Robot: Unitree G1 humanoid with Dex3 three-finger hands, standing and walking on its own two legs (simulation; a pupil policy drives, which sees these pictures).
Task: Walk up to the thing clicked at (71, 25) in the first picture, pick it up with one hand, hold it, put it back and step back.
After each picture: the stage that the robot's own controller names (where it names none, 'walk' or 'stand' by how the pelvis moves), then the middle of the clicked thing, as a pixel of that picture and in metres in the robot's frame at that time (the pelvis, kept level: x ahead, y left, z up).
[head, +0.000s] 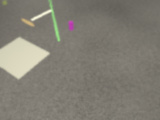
stand; (71, 25) +1.88 +0.22 -0.72
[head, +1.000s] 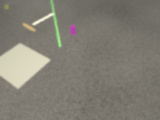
walk; (73, 30) +1.75 +0.29 -0.72
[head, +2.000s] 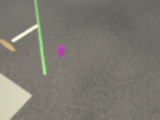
walk; (60, 50) +1.22 +0.35 -0.72
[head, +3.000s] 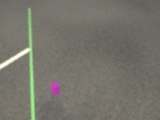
walk; (55, 88) +0.77 +0.27 -0.69
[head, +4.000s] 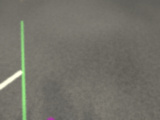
walk; out of the picture +0.48 +0.24 -0.71
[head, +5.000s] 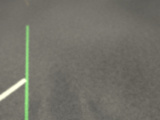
stand; out of the picture +0.37 +0.24 -0.72
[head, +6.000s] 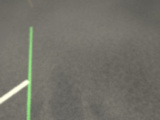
stand; out of the picture +0.36 +0.23 -0.72
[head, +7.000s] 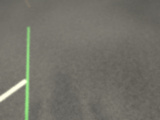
stand; out of the picture +0.37 +0.24 -0.73
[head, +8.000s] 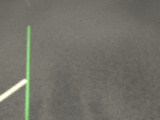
stand; out of the picture +0.37 +0.24 -0.73
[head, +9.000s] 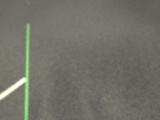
go down; out of the picture +0.36 +0.24 -0.72
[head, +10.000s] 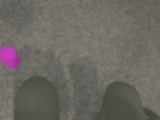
go down; (10, 58) +0.43 +0.31 -0.30
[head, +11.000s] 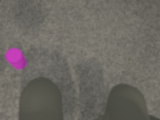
approach; (17, 59) +0.42 +0.32 -0.30
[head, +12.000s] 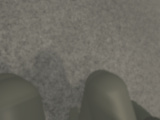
close in; out of the picture +0.37 +0.36 -0.21
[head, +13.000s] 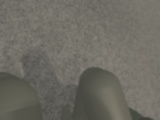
close; out of the picture +0.37 +0.36 -0.21
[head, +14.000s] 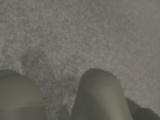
lift; out of the picture +0.35 +0.34 -0.22
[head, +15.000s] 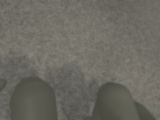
lift; out of the picture +0.30 +0.31 -0.12
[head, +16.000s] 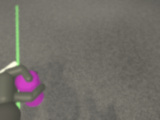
lift; (31, 89) +0.33 +0.19 +0.03
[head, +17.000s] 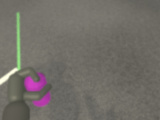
hold; (38, 90) +0.34 +0.18 +0.00
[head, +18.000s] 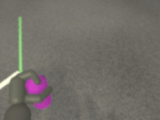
hold; (39, 92) +0.33 +0.18 +0.00
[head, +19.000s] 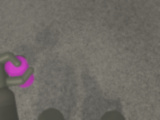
crouch; (21, 72) +0.39 +0.23 -0.06
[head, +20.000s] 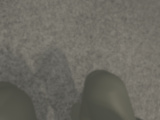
lower; out of the picture +0.40 +0.34 -0.19
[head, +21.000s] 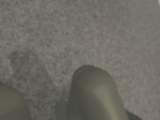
lower; out of the picture +0.39 +0.35 -0.22
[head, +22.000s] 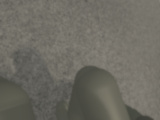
lower; out of the picture +0.38 +0.36 -0.22
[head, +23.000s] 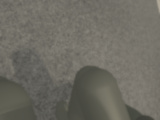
lower; out of the picture +0.38 +0.36 -0.22
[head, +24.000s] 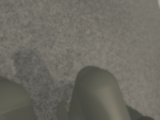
loosen; out of the picture +0.37 +0.35 -0.22
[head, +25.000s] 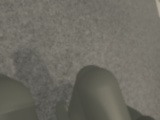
withdraw; out of the picture +0.37 +0.34 -0.22
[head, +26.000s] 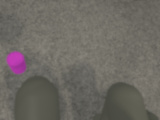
stand; (17, 63) +0.41 +0.30 -0.28
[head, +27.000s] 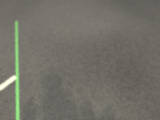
stand; out of the picture +0.36 +0.22 -0.65
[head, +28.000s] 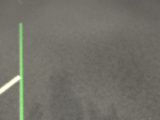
stand; out of the picture +0.38 +0.24 -0.67
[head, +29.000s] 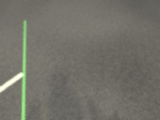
stand; out of the picture +0.38 +0.23 -0.68
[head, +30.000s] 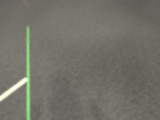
walk; out of the picture +0.38 +0.22 -0.72
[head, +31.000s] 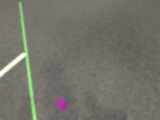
walk; (61, 104) +0.51 +0.22 -0.70
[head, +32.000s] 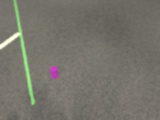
walk; (54, 72) +0.81 +0.25 -0.69
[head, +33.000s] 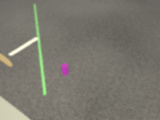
stand; (65, 69) +1.02 +0.26 -0.70
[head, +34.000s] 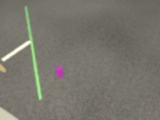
stand; (59, 72) +0.99 +0.28 -0.73
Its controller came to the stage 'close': yes
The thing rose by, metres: 0.71
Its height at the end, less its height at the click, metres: +0.00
